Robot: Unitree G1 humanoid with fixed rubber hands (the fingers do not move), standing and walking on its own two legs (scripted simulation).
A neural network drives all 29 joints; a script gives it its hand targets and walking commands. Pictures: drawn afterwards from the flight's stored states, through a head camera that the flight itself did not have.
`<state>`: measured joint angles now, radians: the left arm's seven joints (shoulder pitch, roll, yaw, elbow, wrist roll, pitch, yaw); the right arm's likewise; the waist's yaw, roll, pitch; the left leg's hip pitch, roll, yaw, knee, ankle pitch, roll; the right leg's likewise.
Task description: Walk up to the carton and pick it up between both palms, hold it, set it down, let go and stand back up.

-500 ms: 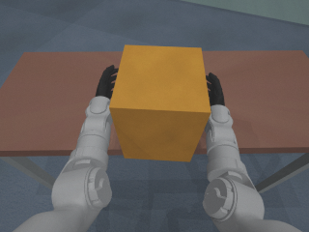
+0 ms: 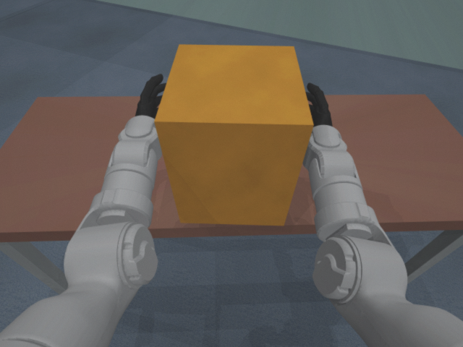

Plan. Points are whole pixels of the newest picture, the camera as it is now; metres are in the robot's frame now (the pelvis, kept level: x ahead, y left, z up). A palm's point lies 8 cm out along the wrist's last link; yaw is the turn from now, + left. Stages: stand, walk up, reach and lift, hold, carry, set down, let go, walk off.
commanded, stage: reach and lift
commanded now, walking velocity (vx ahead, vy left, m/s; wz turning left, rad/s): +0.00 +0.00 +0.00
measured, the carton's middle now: (234, 139) +0.45 +0.00 +0.13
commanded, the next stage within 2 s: hold in 1.94 s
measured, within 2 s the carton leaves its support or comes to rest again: neither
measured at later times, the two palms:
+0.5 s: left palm (150, 133) +0.41 +0.13 +0.17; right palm (328, 148) +0.39 -0.16 +0.16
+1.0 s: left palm (141, 156) +0.35 +0.14 +0.18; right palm (337, 174) +0.33 -0.15 +0.16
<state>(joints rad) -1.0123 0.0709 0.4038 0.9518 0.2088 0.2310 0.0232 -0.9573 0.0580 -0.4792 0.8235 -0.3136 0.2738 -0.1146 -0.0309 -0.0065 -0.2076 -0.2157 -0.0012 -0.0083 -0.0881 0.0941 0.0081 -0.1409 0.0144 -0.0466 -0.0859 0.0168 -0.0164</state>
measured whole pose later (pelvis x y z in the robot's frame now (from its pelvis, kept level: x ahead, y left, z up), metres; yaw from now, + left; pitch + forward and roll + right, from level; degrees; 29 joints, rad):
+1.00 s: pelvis -0.04 +0.01 +0.00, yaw -2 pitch +2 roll +0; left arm -0.70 -0.04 0.31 0.35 0.20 0.56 0.03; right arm -0.66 -0.01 -0.11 0.50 0.05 0.42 -0.20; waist -0.04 -0.01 -0.10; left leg -0.11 0.00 0.03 0.01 0.07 0.02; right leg -0.06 0.02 -0.01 0.05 -0.01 -0.01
